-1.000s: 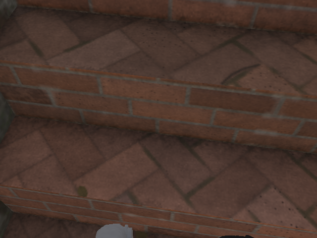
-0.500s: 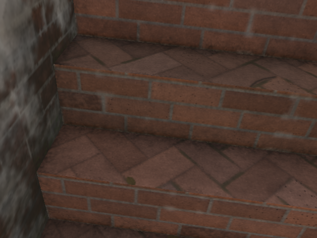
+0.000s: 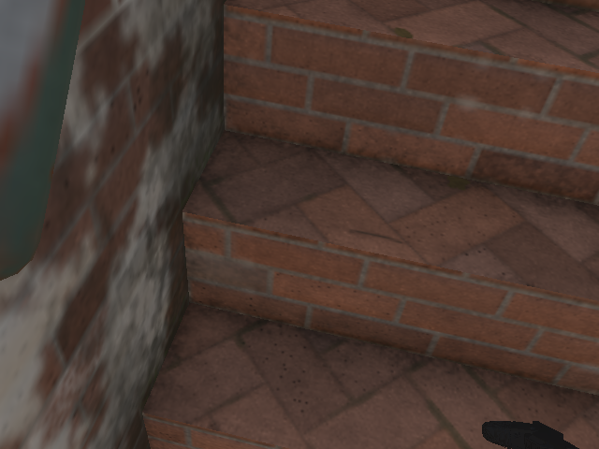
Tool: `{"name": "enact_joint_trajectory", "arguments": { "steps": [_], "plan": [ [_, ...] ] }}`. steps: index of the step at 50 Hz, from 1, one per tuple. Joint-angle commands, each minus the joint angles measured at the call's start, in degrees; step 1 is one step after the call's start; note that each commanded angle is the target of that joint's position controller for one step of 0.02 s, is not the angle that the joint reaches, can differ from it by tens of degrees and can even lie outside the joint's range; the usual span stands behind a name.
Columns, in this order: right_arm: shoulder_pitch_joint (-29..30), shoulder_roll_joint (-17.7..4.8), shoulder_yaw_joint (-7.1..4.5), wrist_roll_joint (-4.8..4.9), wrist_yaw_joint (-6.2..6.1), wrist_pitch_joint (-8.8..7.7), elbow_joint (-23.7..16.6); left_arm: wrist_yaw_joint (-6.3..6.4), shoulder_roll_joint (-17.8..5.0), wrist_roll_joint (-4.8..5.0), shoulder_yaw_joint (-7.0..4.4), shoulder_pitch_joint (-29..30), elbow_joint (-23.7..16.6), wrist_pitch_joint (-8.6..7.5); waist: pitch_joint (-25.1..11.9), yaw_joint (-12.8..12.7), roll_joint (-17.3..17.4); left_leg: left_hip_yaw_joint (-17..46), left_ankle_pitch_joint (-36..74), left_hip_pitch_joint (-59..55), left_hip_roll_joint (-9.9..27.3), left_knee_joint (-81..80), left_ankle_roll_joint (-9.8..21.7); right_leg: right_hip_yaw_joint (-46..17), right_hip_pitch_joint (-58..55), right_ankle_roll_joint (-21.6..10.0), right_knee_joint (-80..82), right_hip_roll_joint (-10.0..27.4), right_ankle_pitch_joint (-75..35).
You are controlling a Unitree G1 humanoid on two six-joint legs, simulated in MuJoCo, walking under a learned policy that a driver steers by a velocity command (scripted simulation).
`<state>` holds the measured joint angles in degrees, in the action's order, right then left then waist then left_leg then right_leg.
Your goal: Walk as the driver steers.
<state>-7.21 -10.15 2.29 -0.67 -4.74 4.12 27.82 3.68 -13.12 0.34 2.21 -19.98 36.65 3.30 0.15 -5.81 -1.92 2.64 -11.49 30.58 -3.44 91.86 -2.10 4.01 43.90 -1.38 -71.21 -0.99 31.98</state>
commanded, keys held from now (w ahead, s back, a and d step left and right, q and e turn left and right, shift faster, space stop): w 1.00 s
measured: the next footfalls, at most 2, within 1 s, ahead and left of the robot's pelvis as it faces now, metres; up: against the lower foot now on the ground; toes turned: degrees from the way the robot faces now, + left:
left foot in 0.08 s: -0.09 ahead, +0.10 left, -0.24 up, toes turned +3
right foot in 0.48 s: -0.30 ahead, -0.07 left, -0.24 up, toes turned -7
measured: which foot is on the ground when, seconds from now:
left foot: up 0.00-0.06, down 0.08-0.48, up 0.50-0.76, down 0.78-1.00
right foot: down 0.00-0.00, up 0.02-0.46, down 0.48-0.78, up 0.80-1.00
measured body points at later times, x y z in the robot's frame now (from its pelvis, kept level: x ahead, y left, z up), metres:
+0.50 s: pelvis -0.26 +0.03 -0.12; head -0.27 +0.03 +0.33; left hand -0.08 +0.27 -0.21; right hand -0.17 -0.24 -0.22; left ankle -0.14 +0.10 -0.84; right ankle -0.33 -0.06 -0.86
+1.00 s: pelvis -0.32 -0.01 -0.11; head -0.31 +0.02 +0.34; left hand -0.15 +0.24 -0.21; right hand -0.28 -0.28 -0.21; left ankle -0.32 +0.10 -0.85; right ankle -0.30 -0.19 -0.72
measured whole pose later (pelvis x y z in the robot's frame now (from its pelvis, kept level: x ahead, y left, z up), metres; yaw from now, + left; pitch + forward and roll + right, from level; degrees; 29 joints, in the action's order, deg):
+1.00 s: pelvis -0.32 -0.01 -0.11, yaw -1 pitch +0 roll -2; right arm -23.2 -12.5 -0.8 -1.1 -4.3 -4.0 43.9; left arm -0.2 -16.2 -0.9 -3.2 -11.5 33.6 2.4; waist -0.3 0.9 -2.8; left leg -2.9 -14.9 12.6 3.8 27.6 0.5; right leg -4.4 39.4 1.3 -77.8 -0.1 9.6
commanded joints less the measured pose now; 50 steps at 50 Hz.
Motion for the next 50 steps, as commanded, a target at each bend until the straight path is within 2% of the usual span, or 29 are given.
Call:
{"name": "enact_joint_trajectory", "arguments": {
  "steps": [1,3,4,5,6,7,8,9,10,11,12,13,16,19,22,23,24,25,26,29,33,36,39,40,41,42,43,45,50],
  "plan": [
    [-2.69,-8.24,-2.81,-1.57,1.37,1.66,2.91,2.75,3.90,2.80,-0.05,12.82,-11.80,-2.06,5.81,2.84,10.02,-0.82,27.10,-9.67,10.02,-65.90,4.57,-1.01,11.70,0.02,-6.10,-1.28,-6.91],
    [-3.08,-3.98,0.35,0.26,4.00,-0.39,6.80,3.60,7.40,0.01,0.23,2.81,-10.31,-0.83,3.33,-0.69,14.76,-0.96,46.51,-15.36,13.10,-80.40,8.65,-1.53,17.47,1.10,-47.90,-10.52,3.24],
    [0.41,-0.52,2.96,0.22,5.98,-1.12,8.78,3.50,12.79,0.56,0.70,1.73,-10.23,-2.17,2.96,-4.06,16.38,-4.30,40.96,-11.92,11.91,-75.07,5.16,-7.95,24.75,3.14,-71.22,-14.91,4.23],
    [-0.04,-3.06,1.44,-2.27,7.48,-2.22,9.01,2.23,12.92,-0.73,0.78,-1.15,-9.35,-2.87,2.49,-7.05,9.30,-1.71,43.92,-2.82,13.07,-58.31,2.52,-13.26,24.97,1.72,-77.75,-15.75,-6.11],
    [-7.47,-13.96,-3.59,1.09,6.15,-2.78,12.55,0.22,8.64,-2.02,0.68,-8.76,-6.94,-3.27,-2.52,-7.19,8.41,8.31,24.64,-10.17,19.87,-63.56,7.20,-17.13,26.11,2.12,-75.86,-10.07,-14.81],
    [-10.12,-13.81,-4.10,2.83,5.41,-2.00,13.55,-1.62,5.77,-2.60,0.15,-4.85,-6.66,-4.15,-2.83,-3.04,1.74,5.81,15.75,-22.38,17.61,-63.06,5.89,-17.39,35.04,2.11,-75.45,-8.70,-17.86],
    [-9.97,-21.92,-7.06,2.10,3.43,-3.91,12.31,-1.10,4.05,-0.55,-0.08,-2.24,-10.21,-3.02,-6.65,-3.49,12.64,27.91,-10.67,-24.03,29.09,-74.33,12.45,-21.01,34.24,3.32,-55.59,0.44,-23.77],
    [-9.89,-14.95,-5.69,-1.55,1.54,-4.56,9.47,0.35,-2.48,0.91,-2.44,11.87,-10.19,-2.34,-5.65,6.01,1.83,36.93,-25.96,-23.84,29.79,-79.60,14.84,-18.27,35.48,6.18,-51.75,1.12,-32.93],
    [-12.85,-14.88,-4.87,-3.17,-2.11,-4.35,10.63,1.19,-7.94,0.49,-4.74,33.51,-18.99,1.01,4.19,10.04,-6.10,42.67,-7.64,-22.69,33.37,-75.73,10.52,-25.48,36.98,6.78,-45.78,-0.04,-30.32],
    [-14.30,-12.51,-3.79,-1.83,-5.05,-3.78,10.52,0.63,-5.68,-0.69,-5.16,30.34,-19.53,3.42,-2.65,8.29,-2.84,35.68,-13.81,-26.17,28.44,-73.08,6.17,-24.67,28.92,7.74,-41.79,-2.10,-32.52],
    [-8.21,-11.53,-3.20,-0.74,-4.55,-4.07,7.02,0.31,-0.86,-1.20,-3.69,22.14,-16.51,1.79,-5.37,6.59,10.76,25.85,-25.84,-20.74,22.32,-77.68,8.75,-19.40,19.48,9.13,-28.17,-0.14,-35.11],
    [-4.74,-9.81,-2.44,-0.63,-4.36,-4.33,5.74,0.26,-1.54,-1.24,-4.13,21.20,-14.95,1.18,-2.41,6.15,15.70,19.07,-23.22,-9.30,19.07,-80.96,9.23,-14.42,5.93,9.50,-23.25,-0.97,-36.40],
    [-4.24,-8.18,-2.68,0.58,-3.51,-4.92,5.68,-0.30,1.35,0.09,-3.47,19.53,-10.37,-0.42,-0.29,5.76,15.58,6.17,-19.75,-0.07,12.47,-85.09,7.28,-1.91,-20.73,7.02,10.77,-0.26,-21.83],
    [-12.71,-11.72,-5.42,0.68,-2.00,-4.43,8.92,-1.38,-0.60,1.23,-4.69,12.11,-6.93,-1.35,2.31,7.89,17.46,13.11,-30.24,-9.13,16.49,-87.23,8.85,0.69,-25.59,1.02,27.26,-1.62,0.38],
    [-15.78,-8.29,-4.98,2.25,-0.74,-4.14,10.01,-3.34,0.02,-0.70,-4.78,4.17,-0.20,-3.35,5.94,9.04,8.46,9.89,-27.25,-8.39,9.76,-79.86,6.22,5.27,-36.77,-5.16,59.55,-2.67,-8.21],
    [-16.94,-12.15,-6.04,2.33,-0.93,-5.35,9.30,-3.80,-3.03,-0.72,-5.83,-0.17,3.88,-0.16,8.66,10.15,-2.90,15.96,-23.10,-9.82,12.94,-74.32,6.00,2.77,-34.58,-7.99,62.30,0.11,-14.43],
    [-16.22,-14.75,-7.07,3.01,-0.57,-6.21,9.45,-3.85,-3.92,-2.00,-5.67,-3.73,5.22,1.55,3.13,8.02,-5.80,11.74,-21.98,0.13,8.15,-64.59,4.89,0.00,-47.73,-10.80,61.95,2.71,-16.53],
    [-11.96,-6.49,-5.15,1.83,1.39,-6.44,9.25,-3.85,-2.63,-1.46,-5.16,0.84,2.57,-2.11,-2.56,6.69,-5.96,-2.20,-13.96,19.28,-1.41,-40.90,1.85,-13.20,-58.37,-10.63,52.79,14.42,-17.79],
    [-10.65,-8.33,-5.32,0.06,0.61,-7.05,7.90,-3.02,-14.30,0.18,-8.55,3.33,1.22,-1.79,-2.87,7.05,-15.00,1.00,-13.18,11.18,3.19,-31.68,1.78,-17.34,-37.41,-21.56,62.33,21.20,-4.79],
    [-10.50,-13.33,-8.07,-1.05,-0.10,-5.81,10.38,-2.35,-5.00,-0.97,-4.75,18.04,-3.27,-4.85,3.52,10.95,-6.63,-1.21,-4.59,6.90,3.10,-18.04,-0.51,-9.53,-27.50,-13.12,63.96,12.78,-7.09],
    [-4.09,-6.31,-5.59,-0.74,0.69,-7.70,8.56,-2.50,-7.36,-1.11,-5.52,11.56,-4.36,-5.16,1.88,6.80,0.18,-6.80,-0.49,-3.94,5.56,-39.59,1.05,-6.55,-28.91,-12.25,60.70,8.56,-15.70],
    [-7.04,-7.65,-5.74,1.40,0.87,-7.99,8.52,-3.11,-8.23,-0.84,-6.14,7.53,-4.60,-4.44,2.18,6.35,-1.87,-6.83,-11.62,-9.12,5.84,-49.80,4.92,-11.23,-31.89,-14.35,58.60,11.51,-9.64],
    [-19.85,-9.30,-6.47,-0.09,1.55,-8.40,14.29,-3.10,-3.05,0.13,-4.73,8.87,-6.45,-4.04,2.18,10.97,5.38,-7.76,-9.55,-26.89,4.99,-64.06,7.79,-6.50,-20.61,-9.74,41.32,4.86,-6.25],
    [-25.95,-13.59,-6.95,-0.61,1.80,-8.59,15.49,-3.27,-0.54,-0.54,-3.65,11.79,-9.35,-4.35,1.12,12.33,17.80,10.60,7.92,-35.73,18.55,-65.86,11.98,-2.10,-6.03,-4.17,16.68,-0.96,0.88],
    [-24.70,-20.91,-8.74,-1.03,1.54,-9.42,13.89,-3.54,-5.65,-0.40,-5.52,9.56,-9.57,-4.83,-1.50,11.33,22.49,38.94,-0.41,-30.05,35.47,-76.85,25.58,-6.76,3.26,-0.25,0.98,-3.82,9.25],
    [-18.52,-17.83,-7.78,-0.43,1.21,-9.99,11.93,-3.28,-10.21,-0.20,-7.08,10.71,-9.04,-4.13,1.71,9.60,9.21,37.81,-12.37,-23.71,35.24,-79.74,23.48,-14.30,4.95,0.60,-7.19,-1.40,2.80],
    [-15.26,-16.54,-7.26,-0.61,0.52,-9.68,11.42,-3.34,-9.64,0.11,-6.83,12.65,-9.99,-3.26,5.14,7.65,6.55,29.86,-17.62,-19.53,31.70,-79.97,18.27,-14.03,6.24,0.41,-10.12,0.18,-5.04],
    [-10.68,-13.74,-6.37,0.20,-0.19,-8.95,11.02,-3.55,-7.43,-1.88,-6.41,9.04,-8.20,-1.39,4.29,4.14,7.20,18.56,-17.22,-16.20,23.81,-79.93,11.23,-11.55,2.97,0.93,-9.84,1.71,-15.79],
    [-12.86,-12.46,-5.71,-0.26,0.14,-9.11,11.14,-4.07,-3.36,-0.99,-5.25,10.52,-6.66,-1.32,1.86,5.44,6.57,3.36,-1.22,-15.44,17.67,-79.42,11.00,-6.35,-2.66,4.21,-4.17,2.44,-26.61]
  ]
}}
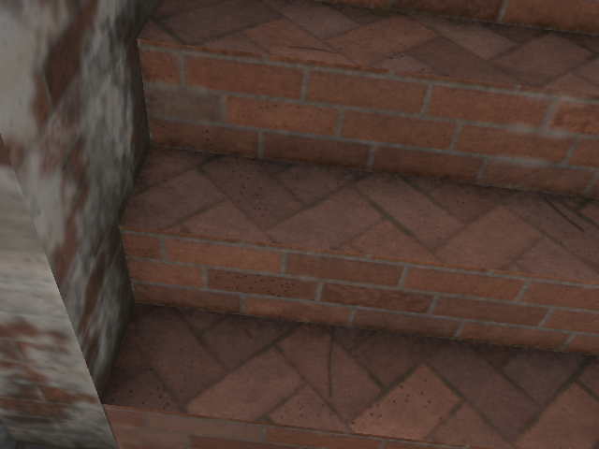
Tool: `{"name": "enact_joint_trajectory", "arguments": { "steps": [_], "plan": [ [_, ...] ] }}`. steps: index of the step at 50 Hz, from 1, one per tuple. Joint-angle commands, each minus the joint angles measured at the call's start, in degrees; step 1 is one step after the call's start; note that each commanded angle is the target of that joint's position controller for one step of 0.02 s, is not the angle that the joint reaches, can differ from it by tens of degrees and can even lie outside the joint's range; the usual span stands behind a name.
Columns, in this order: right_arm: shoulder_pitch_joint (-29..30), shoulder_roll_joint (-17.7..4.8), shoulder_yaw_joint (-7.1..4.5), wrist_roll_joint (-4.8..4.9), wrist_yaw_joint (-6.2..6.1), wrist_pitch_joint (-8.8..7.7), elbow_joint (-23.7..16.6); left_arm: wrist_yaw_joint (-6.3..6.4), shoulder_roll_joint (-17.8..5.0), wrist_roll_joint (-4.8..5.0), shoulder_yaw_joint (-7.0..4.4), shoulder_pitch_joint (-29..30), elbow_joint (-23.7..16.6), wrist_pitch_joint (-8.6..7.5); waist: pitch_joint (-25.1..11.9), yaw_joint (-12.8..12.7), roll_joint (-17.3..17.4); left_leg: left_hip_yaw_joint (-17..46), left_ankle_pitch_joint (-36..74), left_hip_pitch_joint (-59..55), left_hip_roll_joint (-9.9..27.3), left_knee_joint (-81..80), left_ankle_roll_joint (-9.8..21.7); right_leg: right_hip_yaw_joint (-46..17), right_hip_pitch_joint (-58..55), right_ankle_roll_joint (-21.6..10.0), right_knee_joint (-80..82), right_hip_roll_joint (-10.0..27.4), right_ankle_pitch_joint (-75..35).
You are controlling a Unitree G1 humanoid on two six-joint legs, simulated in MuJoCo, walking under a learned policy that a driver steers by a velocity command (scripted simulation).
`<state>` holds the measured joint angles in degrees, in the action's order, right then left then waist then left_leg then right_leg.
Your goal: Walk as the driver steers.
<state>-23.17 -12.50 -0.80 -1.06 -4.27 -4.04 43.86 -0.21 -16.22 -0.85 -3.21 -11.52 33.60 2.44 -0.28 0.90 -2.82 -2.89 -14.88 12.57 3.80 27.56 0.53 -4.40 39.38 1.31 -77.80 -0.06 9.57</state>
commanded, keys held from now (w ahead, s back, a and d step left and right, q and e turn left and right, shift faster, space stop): w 1.00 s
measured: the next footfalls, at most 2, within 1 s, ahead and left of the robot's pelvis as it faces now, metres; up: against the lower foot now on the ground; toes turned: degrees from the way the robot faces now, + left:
right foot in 0.22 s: +0.08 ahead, -0.19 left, +0.00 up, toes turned -2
left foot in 0.66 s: +0.26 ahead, +0.00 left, +0.00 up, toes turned +0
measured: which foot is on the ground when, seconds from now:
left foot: down 0.00-0.20, up 0.22-0.64, down 0.66-1.00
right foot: up 0.00-0.20, down 0.22-0.66, up 0.68-1.00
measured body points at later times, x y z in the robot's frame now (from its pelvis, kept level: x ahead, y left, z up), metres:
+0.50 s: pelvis +0.10 -0.10 +0.01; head +0.11 -0.13 +0.45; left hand +0.12 +0.15 -0.11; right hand +0.30 -0.33 -0.10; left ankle +0.21 +0.06 -0.68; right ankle +0.04 -0.19 -0.74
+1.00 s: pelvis +0.27 -0.11 +0.00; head +0.30 -0.10 +0.45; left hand +0.47 +0.05 -0.10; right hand +0.17 -0.33 -0.13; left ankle +0.22 +0.00 -0.74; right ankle +0.31 -0.25 -0.39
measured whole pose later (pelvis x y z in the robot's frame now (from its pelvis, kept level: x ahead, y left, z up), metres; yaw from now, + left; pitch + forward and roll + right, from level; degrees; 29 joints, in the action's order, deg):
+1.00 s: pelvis +0.27 -0.11 +0.00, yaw -1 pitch +3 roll -1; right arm -30.6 -8.0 0.1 -0.5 -2.0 -1.9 56.2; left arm 0.8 -6.0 0.8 2.9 -7.8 36.8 -2.5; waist -0.7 4.1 -1.3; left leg -0.7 -16.2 9.5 0.0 22.2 3.1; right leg -1.8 73.3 2.2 -127.3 3.0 19.1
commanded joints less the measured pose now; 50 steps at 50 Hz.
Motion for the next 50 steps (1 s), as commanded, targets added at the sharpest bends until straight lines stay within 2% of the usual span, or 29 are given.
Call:
{"name": "enact_joint_trajectory", "arguments": {
  "steps": [1,3,4,6,9,10,11,12,13,14,15,17,21,24,27,30,32,33,34,35,36,39,41,43,44,45,47,49,50],
  "plan": [
    [2.55,-10.55,-2.71,0.07,-0.30,-0.44,-4.96,-0.31,0.22,0.40,0.40,2.40,-3.41,-0.44,2.33,-0.62,8.69,8.88,1.44,1.04,10.82,-15.85,8.51,2.29,1.63,1.92,7.49,2.42,-3.59],
    [3.30,-12.39,-3.74,0.25,-0.36,0.23,-5.47,-0.53,1.03,0.54,0.83,3.68,-3.88,-0.73,1.67,0.35,12.10,8.77,0.21,-0.20,11.66,-17.10,8.23,3.17,-2.27,2.59,16.48,3.66,-0.15],
    [7.07,-10.85,-3.49,2.60,0.05,0.62,-5.21,-0.75,-0.39,1.88,0.58,2.76,-4.28,-3.43,-3.73,-2.17,21.89,1.89,-10.83,5.12,6.01,-17.63,7.01,5.32,-14.41,2.70,25.82,3.70,0.34],
    [7.43,-12.13,-4.01,2.08,1.08,0.46,-5.49,-0.89,-4.31,2.00,-1.03,2.69,-3.16,-5.28,-0.85,-1.64,20.56,3.26,-13.16,8.83,7.27,-18.60,8.26,9.53,-22.71,3.09,29.67,1.08,5.04],
    [8.83,-9.16,-3.07,1.77,2.95,1.05,-5.14,-0.63,-1.98,1.91,-1.00,-5.04,0.66,-5.85,6.09,-3.97,10.30,6.70,-13.92,7.65,8.81,-8.43,8.27,10.91,-26.42,-2.85,48.77,0.90,8.30],
    [8.29,-5.79,-1.97,0.05,2.93,0.96,-4.28,-0.94,-3.59,1.93,-1.87,-11.34,3.80,-6.46,3.78,-5.67,3.94,3.76,-7.48,8.53,4.79,6.56,7.33,9.32,-32.26,-4.13,52.78,0.47,8.42],
    [10.23,-0.79,-0.37,-1.86,3.13,0.25,-6.98,-1.08,-6.80,0.40,-2.00,-17.24,5.17,-7.32,2.95,-6.03,-11.23,2.40,-16.95,23.26,0.50,32.27,4.36,-2.44,-38.70,-4.85,51.76,8.00,-2.62],
    [6.07,1.41,0.13,-0.99,3.34,-1.66,-8.81,-1.27,-12.20,-0.47,-2.31,-18.05,2.44,-8.59,-1.22,-2.06,-22.60,7.31,-20.26,38.35,-6.92,50.84,3.98,-27.27,-42.66,-12.68,56.27,20.07,-16.95],
    [6.81,-3.84,-0.99,1.61,3.53,-2.90,-8.33,-2.01,-12.43,0.19,-3.18,-19.41,3.06,-9.69,-6.50,-3.65,-16.68,13.64,-15.71,44.51,-4.60,57.99,3.99,-41.51,-44.66,-20.33,66.34,26.16,7.09],
    [14.62,-7.66,-1.95,2.75,3.69,-3.01,-10.18,-1.87,-10.11,1.10,-2.58,-14.02,2.83,-9.83,0.42,-2.34,-7.86,13.74,-8.43,49.35,-0.81,56.41,4.61,-35.96,-41.50,-18.80,67.84,25.16,18.62],
    [18.43,-8.33,-2.21,2.43,3.41,-2.37,-9.73,-1.35,-6.08,0.93,-1.33,-9.29,3.14,-9.43,2.97,-1.66,-1.92,13.02,-1.41,46.49,1.89,52.10,4.66,-27.03,-36.17,-15.56,67.22,21.78,19.57],
    [15.20,-8.30,-2.77,0.33,3.01,-1.13,-7.61,-0.27,-3.75,0.29,-0.13,-4.04,3.06,-9.10,2.50,1.45,-3.89,9.26,6.37,35.98,3.28,45.74,2.46,-14.41,-28.74,-12.59,68.47,15.12,7.60],
    [18.18,-4.66,-2.43,0.10,3.46,-0.51,-7.02,1.65,-2.18,0.40,0.35,-9.20,6.85,-8.95,1.57,-0.72,-2.45,3.28,14.49,28.67,0.09,32.89,0.20,0.06,-28.02,-10.29,67.94,9.03,-12.02],
    [24.94,-1.65,-1.50,1.22,4.15,-1.16,-9.04,2.64,-3.91,0.69,-0.10,-8.68,7.27,-8.80,0.37,-2.82,-3.88,1.00,15.14,20.91,-2.47,14.77,0.33,1.66,-30.01,-9.60,68.29,8.80,-15.15],
    [24.26,-2.37,-1.46,1.13,4.62,-0.78,-8.60,2.45,-5.56,1.67,-1.08,-8.03,7.93,-8.45,-1.27,-3.35,-6.48,0.89,9.61,18.67,-2.45,10.32,0.83,-0.51,-35.98,-11.63,65.29,12.75,-17.20],
    [19.24,-4.82,-2.15,1.25,4.36,-0.52,-8.25,2.29,-5.67,2.41,-1.38,-7.26,8.62,-8.41,-2.15,-0.53,-5.38,-0.32,1.65,11.28,-4.74,7.16,4.33,-2.27,-37.62,-12.32,57.14,14.32,-31.09],
    [9.66,-6.62,-3.60,0.01,4.01,-1.13,-5.16,2.08,-5.30,2.83,-1.15,-4.19,8.03,-8.06,-5.75,4.73,-1.59,-1.91,9.36,-1.80,-7.34,-6.13,7.22,1.08,-36.10,-10.02,40.89,9.56,-41.21],
    [-0.20,-9.10,-4.46,-0.82,3.47,-1.25,-2.78,1.73,-3.47,2.35,-0.37,-1.53,6.32,-8.55,-9.37,8.94,2.83,7.19,13.90,-18.32,-0.47,-6.47,8.92,2.39,-21.44,-7.48,24.74,6.40,-28.44],
    [-0.77,-14.78,-5.02,-1.99,3.14,-1.21,-2.99,0.95,4.82,0.44,2.06,-6.71,4.40,-9.67,-10.06,2.35,20.48,31.32,28.23,-31.04,15.91,-6.12,18.80,4.45,3.05,-3.41,5.98,-3.10,18.97],
    [-5.09,-11.55,-5.16,-1.54,3.22,-0.89,-1.07,0.62,-0.29,2.35,1.22,-9.18,7.20,-10.05,-13.18,5.25,15.81,39.94,12.90,-29.14,19.62,-11.91,24.69,-2.88,8.97,-3.12,-5.95,-1.70,23.72],
    [-1.36,-8.42,-4.27,-0.53,3.27,-0.80,-1.54,0.31,-3.00,3.01,0.44,-5.25,6.09,-9.58,-6.08,3.75,12.04,33.86,5.69,-24.57,17.75,-12.83,22.74,-2.45,14.64,-3.42,-10.71,0.95,19.52],
    [5.26,-4.20,-1.98,-0.15,3.11,-0.31,-0.91,-0.07,1.73,0.38,2.04,3.36,2.49,-7.95,0.74,0.10,3.40,24.00,5.98,-8.28,12.79,-16.63,17.02,-0.48,18.63,-2.07,-20.50,4.83,12.08],
    [4.90,-3.39,-1.41,-0.22,3.23,-0.23,1.32,-0.35,5.58,0.54,3.40,0.55,2.73,-6.75,0.62,-2.29,3.89,16.99,18.08,-0.64,10.75,-13.93,15.95,0.31,19.90,-1.02,-29.81,3.56,10.45],
    [2.77,-2.74,-0.85,0.56,2.80,0.31,3.84,-0.18,6.69,0.11,4.42,-0.32,2.21,-6.09,0.69,-2.99,5.43,12.63,13.85,4.31,8.20,-12.57,15.66,2.45,22.53,-0.09,-30.75,3.82,3.13],
    [-1.50,-2.57,-0.56,0.40,2.45,0.51,5.98,0.08,7.93,-0.02,4.84,0.50,2.50,-5.91,-0.27,-1.27,6.60,14.40,13.26,2.79,9.69,-12.67,17.10,4.50,26.29,0.68,-40.56,2.27,2.61],
    [-6.09,-3.32,-0.67,0.42,2.36,0.70,8.15,0.72,9.02,1.24,5.12,1.38,2.28,-5.52,-0.34,0.13,9.31,17.68,9.11,-2.86,12.31,-13.70,18.09,3.63,34.41,1.09,-52.16,2.20,6.87],
    [-9.20,-2.99,-0.57,0.45,2.24,1.37,9.78,1.13,8.50,2.29,5.69,5.54,-0.95,-5.57,1.68,1.69,7.29,18.78,-3.03,-9.49,12.44,-14.19,16.33,0.15,45.11,0.40,-54.22,3.64,9.55],
    [-9.64,-2.24,-0.29,0.96,1.80,1.72,10.61,1.43,8.51,1.53,6.09,11.45,-3.85,-6.13,4.31,2.52,4.79,17.70,-5.83,-9.39,11.62,-13.86,14.07,1.67,48.13,1.22,-49.67,4.58,9.61],
    [-12.81,-1.51,0.19,0.13,1.61,1.99,11.91,1.18,10.80,1.67,6.85,14.40,-4.88,-6.18,4.22,4.54,8.72,19.64,-2.78,-12.46,13.63,-14.60,14.86,3.75,53.22,1.88,-60.16,3.36,11.95]
  ]
}}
